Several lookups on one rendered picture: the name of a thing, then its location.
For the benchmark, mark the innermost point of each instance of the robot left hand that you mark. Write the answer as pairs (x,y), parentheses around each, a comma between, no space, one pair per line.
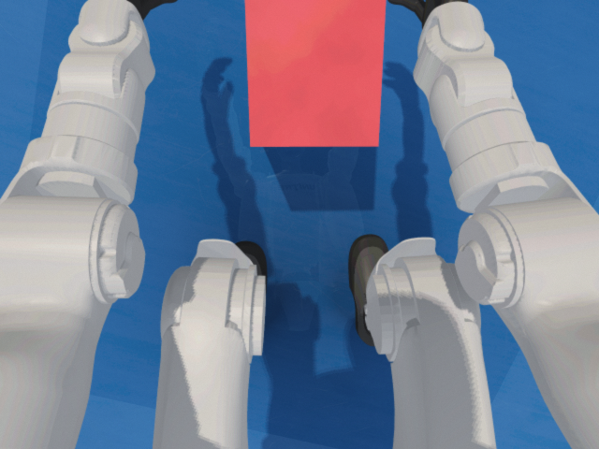
(144,6)

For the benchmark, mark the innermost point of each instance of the carton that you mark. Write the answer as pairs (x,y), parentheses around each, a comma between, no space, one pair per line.
(314,72)

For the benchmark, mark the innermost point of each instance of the robot left thigh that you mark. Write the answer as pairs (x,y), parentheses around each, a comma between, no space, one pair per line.
(205,359)

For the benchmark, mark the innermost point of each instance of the robot left upper arm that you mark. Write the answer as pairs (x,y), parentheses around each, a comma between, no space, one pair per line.
(63,261)

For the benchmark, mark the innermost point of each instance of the robot right foot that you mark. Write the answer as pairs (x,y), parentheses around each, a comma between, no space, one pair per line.
(363,256)

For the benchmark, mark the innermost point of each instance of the robot right hand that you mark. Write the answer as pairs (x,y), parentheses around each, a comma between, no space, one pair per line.
(421,8)

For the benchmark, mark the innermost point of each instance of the right robot forearm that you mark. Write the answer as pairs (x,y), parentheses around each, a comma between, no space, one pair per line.
(481,124)

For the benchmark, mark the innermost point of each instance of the robot right upper arm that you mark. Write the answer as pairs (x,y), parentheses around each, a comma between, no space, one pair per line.
(537,264)

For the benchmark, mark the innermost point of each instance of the left robot forearm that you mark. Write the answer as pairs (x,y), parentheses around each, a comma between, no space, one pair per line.
(88,144)

